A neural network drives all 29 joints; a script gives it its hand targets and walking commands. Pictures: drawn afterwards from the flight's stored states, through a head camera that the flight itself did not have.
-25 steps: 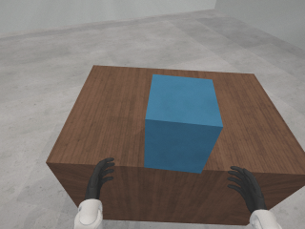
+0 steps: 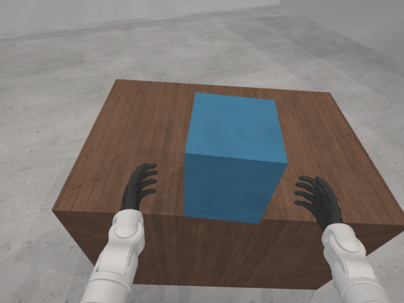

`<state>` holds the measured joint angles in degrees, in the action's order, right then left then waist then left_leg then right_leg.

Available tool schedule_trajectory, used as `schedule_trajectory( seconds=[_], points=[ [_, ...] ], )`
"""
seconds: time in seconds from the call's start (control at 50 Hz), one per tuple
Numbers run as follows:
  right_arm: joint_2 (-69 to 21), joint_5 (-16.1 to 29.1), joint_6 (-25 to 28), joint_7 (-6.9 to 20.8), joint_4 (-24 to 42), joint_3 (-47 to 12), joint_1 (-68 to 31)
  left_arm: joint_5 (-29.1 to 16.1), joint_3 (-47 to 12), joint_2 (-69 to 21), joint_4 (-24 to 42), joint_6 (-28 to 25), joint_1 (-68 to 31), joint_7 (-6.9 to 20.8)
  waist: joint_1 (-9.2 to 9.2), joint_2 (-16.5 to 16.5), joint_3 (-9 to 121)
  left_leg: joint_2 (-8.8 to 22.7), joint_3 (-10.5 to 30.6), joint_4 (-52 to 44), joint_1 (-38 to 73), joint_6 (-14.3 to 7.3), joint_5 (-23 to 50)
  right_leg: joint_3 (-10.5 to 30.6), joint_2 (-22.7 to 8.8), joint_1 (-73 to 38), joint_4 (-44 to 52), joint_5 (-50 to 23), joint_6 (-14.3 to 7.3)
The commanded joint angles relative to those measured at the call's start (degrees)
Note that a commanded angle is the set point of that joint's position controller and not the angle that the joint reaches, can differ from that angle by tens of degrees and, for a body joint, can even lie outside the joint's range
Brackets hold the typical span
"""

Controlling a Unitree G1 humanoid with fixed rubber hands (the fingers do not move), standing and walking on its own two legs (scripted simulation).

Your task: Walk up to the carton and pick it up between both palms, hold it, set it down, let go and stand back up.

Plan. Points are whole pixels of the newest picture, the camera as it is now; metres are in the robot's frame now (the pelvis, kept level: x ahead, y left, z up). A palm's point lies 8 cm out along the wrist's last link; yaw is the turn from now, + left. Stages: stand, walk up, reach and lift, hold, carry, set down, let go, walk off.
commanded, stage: reach and lift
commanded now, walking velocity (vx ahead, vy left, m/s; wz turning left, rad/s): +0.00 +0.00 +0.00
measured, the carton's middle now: (227, 159) +0.46 -0.05 +0.00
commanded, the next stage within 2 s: none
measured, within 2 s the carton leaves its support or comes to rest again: neither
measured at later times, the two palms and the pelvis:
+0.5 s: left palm (131, 156) +0.37 +0.17 +0.10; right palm (329, 163) +0.38 -0.24 +0.11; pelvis +0.00 +0.00 +0.00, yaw -1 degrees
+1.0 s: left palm (130, 115) +0.43 +0.17 +0.16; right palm (328, 122) +0.44 -0.23 +0.16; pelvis +0.00 +0.01 +0.00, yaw +0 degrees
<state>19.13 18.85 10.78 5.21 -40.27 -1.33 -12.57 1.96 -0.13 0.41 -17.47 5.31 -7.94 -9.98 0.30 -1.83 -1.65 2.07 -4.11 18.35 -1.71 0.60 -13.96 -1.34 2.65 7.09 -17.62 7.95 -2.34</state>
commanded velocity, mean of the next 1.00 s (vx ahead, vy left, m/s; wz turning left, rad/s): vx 0.00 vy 0.00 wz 0.00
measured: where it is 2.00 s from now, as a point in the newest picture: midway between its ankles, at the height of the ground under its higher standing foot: outside the picture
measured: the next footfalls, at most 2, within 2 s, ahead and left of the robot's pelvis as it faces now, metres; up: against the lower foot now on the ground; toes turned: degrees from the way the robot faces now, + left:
none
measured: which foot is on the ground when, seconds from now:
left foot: down 0.00-1.00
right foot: down 0.00-1.00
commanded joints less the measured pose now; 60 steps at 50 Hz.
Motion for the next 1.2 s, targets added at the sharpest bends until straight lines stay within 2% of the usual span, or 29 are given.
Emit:
schedule_trajectory(
  seconds=[0.0,0.04,0.06,0.08,0.1,0.12,0.14,0.18,0.24,0.32,0.52,0.7,0.9,1.02,1.1,1.18],
  points=[
    [8.6,-0.7,-0.1,-0.7,12.0,4.0,-16.9,-0.8,0.7,1.7,9.3,1.6,-14.5,0.1,-0.42,-2.6,13.1,-1.7,2.3,-2.8,-4.4,-0.6,11.8,4.1,-1.2,-8.5,-0.4,-19.2,2.3],
    [8.2,-0.9,-1.0,-0.7,12.6,3.7,-18.2,-1.7,1.0,2.2,9.8,2.2,-17.1,-0.1,0.03,-3.0,14.4,-1.7,2.3,-2.6,-5.3,-0.9,10.6,4.0,-1.1,-8.1,-0.6,-17.6,2.1],
    [8.3,-1.1,-1.7,-0.5,12.0,3.6,-20.9,-1.9,0.8,2.0,8.0,2.9,-19.7,-0.3,0.20,-3.4,14.4,-1.5,2.0,-2.6,-5.3,-0.9,9.3,3.8,-0.8,-7.6,-0.5,-16.6,2.0],
    [8.9,-0.7,-2.6,-0.2,11.0,3.6,-21.1,-2.1,0.7,1.2,7.4,3.6,-20.2,-0.4,-0.40,-2.7,15.2,-1.3,2.3,-2.7,-4.5,-0.5,9.3,3.9,-0.7,-6.8,-0.8,-15.8,1.8],
    [9.0,-2.4,-5.0,0.6,6.4,3.9,-22.8,0.7,4.8,1.4,3.3,5.7,-24.2,-0.8,2.80,-0.2,15.2,-0.5,1.6,-6.3,-9.8,-2.0,3.6,6.0,-1.5,-6.7,-0.3,-7.0,0.5],
    [8.3,-2.5,-6.0,1.1,7.0,4.7,-23.9,0.4,3.9,1.7,3.0,7.0,-24.5,-1.2,2.38,-1.8,15.3,0.0,1.6,-6.2,-10.4,-2.2,2.3,5.5,-1.6,-6.6,0.0,-3.9,0.7],
    [9.0,-2.2,-6.8,1.4,7.7,5.0,-24.6,-0.7,3.6,2.0,3.7,7.7,-25.0,-1.3,2.64,-2.1,15.7,-0.1,1.4,-5.9,-10.6,-2.2,3.2,5.7,-1.8,-6.8,0.3,-4.5,0.7],
    [10.5,-1.8,-7.6,1.3,7.7,4.8,-27.6,-1.7,3.2,2.4,3.9,8.4,-28.2,-1.4,1.54,-2.3,18.7,-0.3,1.5,-4.8,-9.3,-2.3,5.8,6.3,-1.5,-7.4,-0.5,-10.3,0.9],
    [11.5,-1.5,-9.0,0.9,4.1,3.8,-29.7,-1.0,4.7,2.5,2.5,10.0,-30.1,-0.7,0.92,-2.1,20.5,-0.7,1.9,-4.3,-9.4,-2.3,8.7,6.9,-1.3,-10.4,-1.4,-17.2,1.2],
    [12.2,-0.8,-10.4,0.3,1.3,2.5,-33.2,-0.5,6.4,3.5,1.7,12.2,-32.3,0.3,0.93,-2.1,20.9,-1.2,2.1,-4.4,-10.5,-2.1,10.8,6.9,-1.0,-13.1,-1.9,-22.2,2.0],
    [14.4,-0.1,-12.4,0.8,-1.9,2.2,-44.4,-2.3,6.2,6.0,-0.9,13.5,-42.4,0.2,0.95,-1.0,24.3,-1.2,2.8,-3.2,-11.5,-1.4,12.7,5.7,-0.5,-11.5,-2.2,-24.5,2.3],
    [17.4,0.8,-15.3,1.3,-6.5,1.9,-53.1,-4.4,6.2,8.7,-4.3,17.0,-51.0,-0.4,0.90,-1.0,29.5,-0.9,3.2,-0.9,-10.1,-0.4,16.8,4.4,0.0,-8.7,-2.3,-27.4,2.5],
    [18.3,1.3,-18.2,2.0,-11.9,1.4,-62.7,-6.1,6.6,11.7,-10.9,18.8,-61.8,-0.9,1.18,-0.7,32.6,-1.2,3.4,0.1,-12.8,0.3,15.9,3.6,-0.1,-6.5,-3.0,-26.6,2.7],
    [18.0,0.8,-19.1,2.1,-15.9,1.2,-67.9,-7.0,6.8,13.3,-17.0,18.3,-67.6,-1.0,1.13,-0.9,35.0,-1.3,3.4,0.7,-14.8,0.6,15.3,3.4,-0.3,-6.0,-3.6,-27.1,2.8],
    [16.6,0.2,-18.6,1.7,-19.5,0.4,-67.7,-6.0,7.4,13.1,-22.2,16.4,-66.8,-0.1,0.98,-1.4,34.4,-1.4,3.4,0.4,-17.3,0.7,15.6,3.8,-0.6,-8.7,-4.1,-29.5,3.1],
    [14.0,-1.0,-16.1,1.0,-21.4,0.4,-64.8,-3.8,8.3,12.2,-25.8,12.3,-63.7,1.2,0.84,-1.6,33.0,-1.5,3.4,-0.8,-21.1,0.5,15.9,4.4,-1.0,-13.2,-4.8,-32.2,3.1]
  ],
)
